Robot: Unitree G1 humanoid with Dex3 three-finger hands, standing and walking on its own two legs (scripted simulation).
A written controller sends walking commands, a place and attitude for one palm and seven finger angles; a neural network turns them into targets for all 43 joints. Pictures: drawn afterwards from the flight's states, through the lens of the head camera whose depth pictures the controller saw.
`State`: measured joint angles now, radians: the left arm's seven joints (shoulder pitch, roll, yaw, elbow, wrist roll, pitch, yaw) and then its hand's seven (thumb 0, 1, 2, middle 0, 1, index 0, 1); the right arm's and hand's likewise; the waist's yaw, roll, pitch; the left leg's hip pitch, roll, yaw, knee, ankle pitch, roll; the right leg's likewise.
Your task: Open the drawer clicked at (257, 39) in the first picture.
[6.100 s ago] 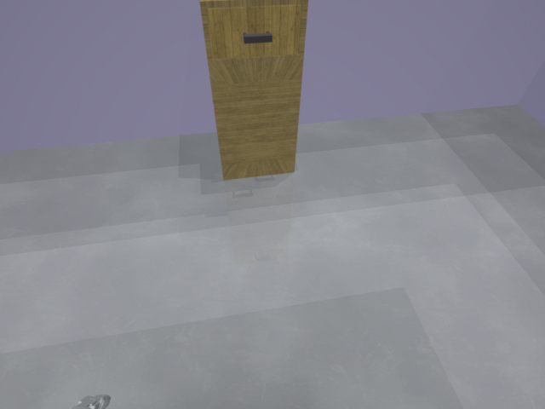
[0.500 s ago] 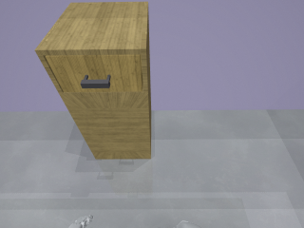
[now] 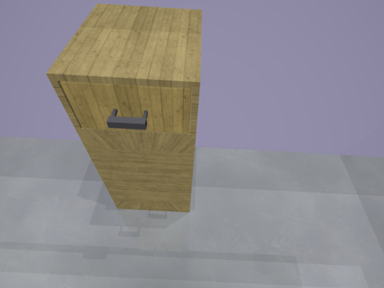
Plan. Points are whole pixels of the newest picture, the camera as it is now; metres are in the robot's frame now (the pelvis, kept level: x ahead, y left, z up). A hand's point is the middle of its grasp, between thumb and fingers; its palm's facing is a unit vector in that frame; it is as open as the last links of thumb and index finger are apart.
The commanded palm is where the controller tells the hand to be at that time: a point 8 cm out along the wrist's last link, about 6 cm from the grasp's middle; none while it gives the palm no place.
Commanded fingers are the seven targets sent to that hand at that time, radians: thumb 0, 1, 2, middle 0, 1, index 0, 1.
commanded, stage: come to a stop and stand still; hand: left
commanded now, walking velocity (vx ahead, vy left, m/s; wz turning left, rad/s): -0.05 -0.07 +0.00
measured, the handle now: (128, 117) +0.54 +0.23 -0.02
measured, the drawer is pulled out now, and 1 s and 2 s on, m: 0.00 0.00 0.00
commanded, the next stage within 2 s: look again from close up in 0.72 s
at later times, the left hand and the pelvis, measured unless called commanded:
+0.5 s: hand out of the picture +0.01 +0.12 -0.17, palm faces +0.06 -0.97 -0.22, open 7.2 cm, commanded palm none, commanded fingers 0.00 0.90 0.90 -0.20 -0.30 -0.20 -0.30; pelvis -0.04 -0.07 +0.00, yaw +1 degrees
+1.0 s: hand out of the picture -0.07 +0.12 -0.18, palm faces +0.04 -0.98 -0.17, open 7.3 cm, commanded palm none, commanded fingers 0.00 0.90 0.90 -0.20 -0.30 -0.20 -0.30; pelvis -0.06 -0.04 +0.00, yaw +0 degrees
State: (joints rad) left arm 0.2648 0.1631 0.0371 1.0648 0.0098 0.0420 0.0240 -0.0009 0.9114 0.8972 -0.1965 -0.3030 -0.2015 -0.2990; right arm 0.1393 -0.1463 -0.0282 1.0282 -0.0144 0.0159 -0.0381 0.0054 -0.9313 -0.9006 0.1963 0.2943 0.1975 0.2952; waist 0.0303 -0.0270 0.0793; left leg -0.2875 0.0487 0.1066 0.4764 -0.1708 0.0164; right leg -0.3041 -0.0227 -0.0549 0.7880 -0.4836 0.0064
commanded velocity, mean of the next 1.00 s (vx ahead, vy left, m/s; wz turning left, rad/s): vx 0.00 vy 0.00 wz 0.00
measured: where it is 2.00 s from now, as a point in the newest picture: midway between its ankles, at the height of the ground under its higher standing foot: outside the picture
